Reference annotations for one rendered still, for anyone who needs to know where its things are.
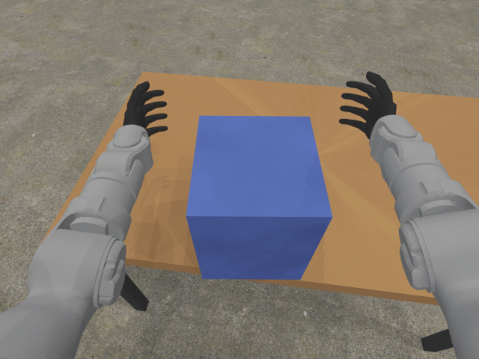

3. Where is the left robot hand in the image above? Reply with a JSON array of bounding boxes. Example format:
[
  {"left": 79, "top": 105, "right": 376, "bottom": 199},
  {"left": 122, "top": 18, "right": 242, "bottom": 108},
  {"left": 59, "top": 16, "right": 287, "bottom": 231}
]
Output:
[{"left": 123, "top": 82, "right": 168, "bottom": 137}]

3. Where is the robot left forearm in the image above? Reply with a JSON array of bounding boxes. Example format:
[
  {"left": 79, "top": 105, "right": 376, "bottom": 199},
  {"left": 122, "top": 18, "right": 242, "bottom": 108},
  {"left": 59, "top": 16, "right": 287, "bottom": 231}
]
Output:
[{"left": 28, "top": 125, "right": 153, "bottom": 293}]

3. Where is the table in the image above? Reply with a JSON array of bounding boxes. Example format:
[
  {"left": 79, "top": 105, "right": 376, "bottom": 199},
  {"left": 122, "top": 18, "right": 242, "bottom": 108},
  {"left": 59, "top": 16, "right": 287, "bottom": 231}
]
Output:
[{"left": 41, "top": 72, "right": 479, "bottom": 352}]

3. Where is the carton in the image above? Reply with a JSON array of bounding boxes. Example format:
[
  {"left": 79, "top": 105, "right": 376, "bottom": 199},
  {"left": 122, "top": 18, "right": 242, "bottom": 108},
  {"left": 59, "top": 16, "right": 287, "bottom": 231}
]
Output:
[{"left": 186, "top": 116, "right": 332, "bottom": 280}]

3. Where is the robot right forearm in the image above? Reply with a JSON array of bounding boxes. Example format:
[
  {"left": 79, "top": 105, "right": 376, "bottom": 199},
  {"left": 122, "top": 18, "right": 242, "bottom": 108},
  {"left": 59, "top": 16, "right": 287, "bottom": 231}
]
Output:
[{"left": 369, "top": 115, "right": 479, "bottom": 225}]

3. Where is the right robot hand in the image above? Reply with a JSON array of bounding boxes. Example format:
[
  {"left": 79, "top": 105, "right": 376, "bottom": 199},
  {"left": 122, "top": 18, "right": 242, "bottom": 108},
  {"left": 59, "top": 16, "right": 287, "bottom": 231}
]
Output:
[{"left": 339, "top": 71, "right": 397, "bottom": 140}]

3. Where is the right robot upper arm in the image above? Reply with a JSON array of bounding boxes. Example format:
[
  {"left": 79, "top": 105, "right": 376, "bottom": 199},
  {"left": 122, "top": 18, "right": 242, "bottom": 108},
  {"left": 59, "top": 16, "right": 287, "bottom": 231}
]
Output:
[{"left": 399, "top": 209, "right": 479, "bottom": 359}]

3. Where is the left robot upper arm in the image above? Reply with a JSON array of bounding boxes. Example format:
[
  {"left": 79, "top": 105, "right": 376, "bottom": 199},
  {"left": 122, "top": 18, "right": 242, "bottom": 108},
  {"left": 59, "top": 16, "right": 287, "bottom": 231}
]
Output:
[{"left": 0, "top": 229, "right": 126, "bottom": 359}]

